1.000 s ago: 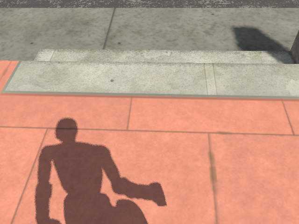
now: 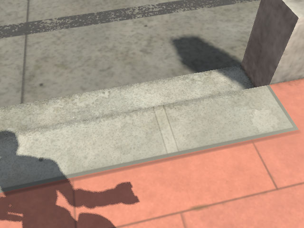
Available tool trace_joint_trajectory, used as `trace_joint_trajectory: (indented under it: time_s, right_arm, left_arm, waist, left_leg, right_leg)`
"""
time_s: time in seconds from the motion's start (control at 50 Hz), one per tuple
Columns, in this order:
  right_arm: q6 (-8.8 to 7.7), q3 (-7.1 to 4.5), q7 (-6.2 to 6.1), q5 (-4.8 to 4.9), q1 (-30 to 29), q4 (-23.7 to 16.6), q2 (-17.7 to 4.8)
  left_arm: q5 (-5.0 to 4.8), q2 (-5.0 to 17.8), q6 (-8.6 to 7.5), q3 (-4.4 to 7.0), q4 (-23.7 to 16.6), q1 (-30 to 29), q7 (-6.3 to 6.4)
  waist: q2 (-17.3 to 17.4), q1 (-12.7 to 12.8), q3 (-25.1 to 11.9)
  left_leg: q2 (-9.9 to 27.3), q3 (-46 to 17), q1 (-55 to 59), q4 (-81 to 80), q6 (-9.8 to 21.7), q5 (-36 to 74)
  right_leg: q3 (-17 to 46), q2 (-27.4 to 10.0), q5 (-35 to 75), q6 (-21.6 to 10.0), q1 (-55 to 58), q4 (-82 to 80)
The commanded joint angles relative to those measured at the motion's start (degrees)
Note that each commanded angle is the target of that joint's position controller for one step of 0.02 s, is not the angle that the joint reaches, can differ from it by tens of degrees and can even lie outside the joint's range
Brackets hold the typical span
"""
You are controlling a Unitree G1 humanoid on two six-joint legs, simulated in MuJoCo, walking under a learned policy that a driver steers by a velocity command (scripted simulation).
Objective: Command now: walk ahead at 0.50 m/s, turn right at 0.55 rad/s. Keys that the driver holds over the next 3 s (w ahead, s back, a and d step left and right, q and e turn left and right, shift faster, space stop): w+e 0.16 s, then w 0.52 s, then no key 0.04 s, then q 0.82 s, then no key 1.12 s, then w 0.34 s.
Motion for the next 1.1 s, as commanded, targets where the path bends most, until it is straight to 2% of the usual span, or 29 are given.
trace_joint_trajectory:
  time_s: [0.02, 0.08, 0.14, 0.2, 0.24, 0.26, 0.28, 0.3, 0.32, 0.34, 0.36, 0.38, 0.4, 0.44, 0.54, 0.64, 0.7, 0.74, 0.76, 0.78, 0.8, 0.82, 0.84, 0.86, 0.88, 0.92, 0.94, 1.0, 1.1]
  right_arm:
    - [0.23, -0.96, -0.33, -0.59, -1.20, -4.57, -3.57]
    - [-0.12, -0.22, 0.29, -0.21, -7.77, -6.24, -2.03]
    - [-0.51, -0.56, 0.99, 0.78, -11.67, -7.93, -3.65]
    - [-1.16, -1.31, 1.58, 0.92, -10.13, -7.80, -5.86]
    - [-1.67, -2.12, 1.39, 0.27, -3.56, -6.09, -6.85]
    - [-1.89, -2.81, 1.05, -0.56, 3.37, -5.21, -8.82]
    - [-1.58, -4.00, 0.85, -1.38, 11.10, -4.14, -13.48]
    - [-0.86, -4.26, 1.52, 0.30, 14.97, -1.57, -12.70]
    - [-0.70, -3.06, 1.50, 1.26, 12.18, -2.51, -8.47]
    - [-0.20, -2.33, 1.36, 0.89, 8.69, -3.13, -6.66]
    - [0.13, -1.77, 1.46, 0.37, 6.19, -3.09, -5.59]
    - [0.10, -1.28, 1.48, 0.02, 4.77, -2.95, -4.48]
    - [0.01, -1.01, 1.55, -0.19, 4.24, -2.79, -3.93]
    - [-0.25, -1.07, 1.64, 0.35, 4.93, -1.94, -4.31]
    - [0.32, -1.83, 1.06, 1.16, 7.99, 0.35, -7.66]
    - [1.31, -1.81, 1.06, 1.93, 13.11, 3.09, -8.83]
    - [2.30, -2.02, 0.78, 1.95, 13.74, 4.19, -9.71]
    - [3.12, -1.93, 0.27, 2.03, 12.56, 4.23, -9.94]
    - [2.95, -1.29, 0.11, 1.65, 12.32, 3.54, -8.53]
    - [2.18, 0.30, 0.13, -0.34, 12.90, 1.19, -4.31]
    - [1.71, 1.22, 0.35, 0.80, 22.10, 3.31, -1.88]
    - [2.17, -0.70, 0.20, 2.27, 18.71, 4.33, -8.32]
    - [2.78, -1.02, 0.00, 2.85, 13.65, 2.71, -8.50]
    - [3.66, -1.05, -0.49, 2.23, 11.95, 2.71, -7.38]
    - [4.91, -1.36, -0.90, 1.71, 11.82, 2.73, -6.81]
    - [7.09, -1.56, -1.48, 1.58, 13.95, 2.67, -4.94]
    - [7.68, -1.71, -1.71, 1.53, 14.11, 2.12, -4.53]
    - [8.30, -1.88, -1.67, 1.11, 9.98, -0.60, -3.99]
    - [8.76, -1.95, 0.09, 1.13, 3.66, -4.44, -4.07]
  left_arm:
    - [-0.36, 9.37, -0.93, 2.52, -4.43, -1.67, 1.16]
    - [-0.78, 9.66, -0.28, 2.73, -3.47, 1.17, 1.73]
    - [-1.12, 9.90, 0.11, 2.80, -2.40, 4.20, 1.81]
    - [-0.84, 9.20, 0.43, 2.66, -2.01, 4.68, 2.13]
    - [-0.38, 7.88, 0.59, 2.28, -2.12, 4.05, 2.01]
    - [0.16, 5.46, 0.39, 1.31, -2.88, 3.57, 1.67]
    - [-0.29, 2.53, -0.14, 0.32, -3.21, 10.10, 1.64]
    - [-1.33, 3.60, -0.60, 0.02, -2.79, 13.48, 1.65]
    - [-1.70, 8.43, -0.75, 1.10, -2.91, 8.57, 1.56]
    - [-1.25, 9.25, -0.64, 1.29, -4.19, 2.45, 1.52]
    - [-0.36, 8.55, -0.75, 1.22, -5.20, -0.83, 1.41]
    - [0.17, 7.77, -0.81, 1.38, -5.40, -1.37, 1.26]
    - [0.04, 6.76, -0.79, 1.28, -5.15, -0.50, 1.10]
    - [0.05, 4.88, -0.67, 0.88, -4.78, 0.13, 0.94]
    - [0.39, 2.40, -1.25, -0.37, -6.96, -8.60, 0.64]
    - [-0.50, 2.65, -1.75, -0.56, -9.13, -16.74, -0.49]
    - [-0.42, 3.83, -2.15, -0.17, -10.31, -18.32, -1.19]
    - [0.75, 6.15, -2.66, 1.11, -8.09, -10.39, -1.00]
    - [1.77, 9.13, -2.97, 2.12, -6.54, -3.30, -0.54]
    - [3.28, 14.00, -2.67, 3.00, -5.87, 5.11, 0.22]
    - [2.53, 13.49, -1.55, 2.79, -5.29, 6.02, 0.03]
    - [1.61, 9.62, -0.69, 2.00, -5.42, 4.99, 0.03]
    - [1.00, 7.64, -0.61, 1.23, -5.48, 0.70, 0.14]
    - [0.92, 6.14, -0.65, 0.72, -5.25, -3.03, 0.13]
    - [1.00, 5.04, -0.74, 0.43, -5.16, -6.18, 0.04]
    - [2.28, 5.69, -1.29, 0.84, -4.67, -9.89, 0.11]
    - [2.47, 6.00, -1.45, 0.99, -4.42, -11.16, 0.35]
    - [2.11, 6.81, -1.12, 1.39, -2.92, -11.13, 1.69]
    - [1.39, 9.25, 0.92, 2.21, -1.04, -10.21, 2.79]
  waist:
    - [-3.21, -1.48, -3.12]
    - [-4.89, 1.30, -2.74]
    - [-5.66, 2.72, -2.62]
    - [-7.09, 1.48, -2.99]
    - [-7.48, -1.93, -5.28]
    - [-5.29, -5.18, -11.33]
    - [6.49, -5.09, -19.97]
    - [17.93, -4.99, -21.69]
    - [9.63, -6.11, -13.33]
    - [4.43, -5.98, -7.18]
    - [1.97, -4.76, -2.87]
    - [2.65, -3.17, -1.53]
    - [4.08, -2.13, -1.36]
    - [5.14, -1.59, -2.09]
    - [3.40, -3.89, -1.28]
    - [3.49, -6.84, 0.41]
    - [4.06, -5.97, 1.10]
    - [4.01, -1.15, -3.83]
    - [2.91, 2.05, -9.80]
    - [-6.96, 4.10, -19.45]
    - [-17.43, 2.17, -28.38]
    - [-9.80, 3.84, -24.41]
    - [-8.37, 2.60, -16.31]
    - [-5.44, 0.78, -12.27]
    - [-5.77, -1.15, -9.23]
    - [-8.35, -3.89, -7.44]
    - [-8.78, -4.57, -6.88]
    - [-7.50, -3.81, -6.23]
    - [-6.51, -1.61, -5.33]
  left_leg:
    - [-0.42, 1.33, -1.24, -9.17, -2.08, 8.04]
    - [-3.68, 1.97, 4.39, -22.82, -2.13, 19.90]
    - [-5.37, 0.54, 6.91, -28.84, -1.59, 22.08]
    - [-4.79, -0.83, 8.25, -31.95, 0.59, 17.36]
    - [-5.27, 1.30, 17.63, -35.16, 3.44, 15.82]
    - [-0.05, -2.94, 29.75, -33.52, 6.68, 15.77]
    - [11.63, -21.59, 50.53, -33.45, 15.00, 11.78]
    - [18.42, -41.56, 55.38, -41.16, 19.71, -3.85]
    - [16.69, -39.22, 49.22, -43.63, 17.63, -13.34]
    - [14.36, -30.96, 41.73, -44.22, 15.54, -11.04]
    - [11.82, -25.07, 34.44, -45.78, 14.91, -4.71]
    - [9.77, -21.11, 30.36, -47.01, 14.33, 0.55]
    - [7.91, -17.96, 27.70, -48.13, 13.80, 4.47]
    - [6.55, -13.63, 26.26, -49.58, 14.49, 10.93]
    - [5.46, -5.92, 26.86, -51.37, 14.19, 19.76]
    - [6.30, -3.84, 29.10, -49.68, 13.06, 19.37]
    - [8.16, -4.81, 33.70, -45.83, 11.81, 25.09]
    - [5.14, -2.79, 33.76, -35.33, 8.99, 41.54]
    - [1.92, -1.15, 28.35, -25.76, 6.43, 39.49]
    - [-3.90, 1.49, 11.54, -6.38, 2.62, 14.84]
    - [-8.56, -2.26, 0.79, 7.00, 0.44, -22.70]
    - [-5.89, -5.30, -1.17, 11.32, -0.13, -21.02]
    - [-4.10, -3.12, -4.40, 10.87, -0.39, -18.40]
    - [-2.11, -1.92, -3.42, 8.28, -1.05, -14.85]
    - [-0.82, -1.36, -0.20, 5.66, -1.60, -12.03]
    - [-1.32, 0.57, 6.93, 5.46, -2.89, -6.62]
    - [-1.38, 0.88, 7.21, 4.48, -3.27, -5.07]
    - [0.00, 0.82, 5.54, -1.83, -2.83, 1.61]
    - [0.23, 3.19, 7.78, -12.59, -1.19, 4.89]
  right_leg:
    - [12.36, -13.51, 17.69, -10.57, 0.41, -8.63]
    - [10.28, -10.35, 12.56, -7.44, -2.14, -7.12]
    - [14.67, -11.97, 7.11, -6.45, 0.58, -5.07]
    - [19.16, -14.86, 6.05, -5.29, 7.13, -0.05]
    - [18.26, -12.94, 13.22, -3.54, 7.67, 6.26]
    - [15.27, -10.18, 12.85, -1.73, 3.88, 17.17]
    - [8.35, -2.69, -1.78, 2.52, -12.44, 36.27]
    - [6.16, -1.18, -24.36, 4.18, -25.22, 48.49]
    - [8.21, -4.27, -21.27, 4.17, -30.25, 53.02]
    - [5.79, -6.57, -16.66, 4.18, -30.58, 53.12]
    - [4.20, -8.38, -13.39, 4.17, -29.43, 49.99]
    - [3.59, -10.45, -10.80, 4.16, -27.23, 46.50]
    - [2.75, -11.43, -9.44, 4.32, -24.48, 44.22]
    - [0.93, -11.92, -7.71, 4.98, -23.03, 40.70]
    - [-1.19, -12.42, 5.06, 6.44, -22.57, 23.32]
    - [-2.84, -10.10, 10.76, 6.25, -18.28, 12.50]
    - [-3.08, -8.92, 5.77, 4.27, -16.85, 8.29]
    - [-4.94, -6.12, 9.09, 1.87, -3.80, 3.07]
    - [-2.22, -9.84, 21.19, -0.40, 9.48, 3.75]
    - [11.58, -24.42, 43.10, -5.89, 30.38, 9.59]
    - [25.46, -34.73, 47.84, -13.92, 38.77, 8.40]
    - [21.12, -31.16, 42.09, -11.78, 32.19, 6.33]
    - [14.10, -28.28, 40.23, -9.50, 25.58, 4.85]
    - [10.00, -25.74, 37.56, -7.90, 18.49, 2.65]
    - [6.51, -23.99, 34.18, -7.04, 11.35, -0.08]
    - [1.48, -22.66, 32.36, -7.56, 1.37, -4.46]
    - [-0.42, -22.79, 31.70, -8.03, -0.29, -5.56]
    - [-3.86, -23.45, 26.01, -7.93, 0.71, -7.15]
    - [-6.80, -24.61, 16.44, -7.29, 3.50, -7.04]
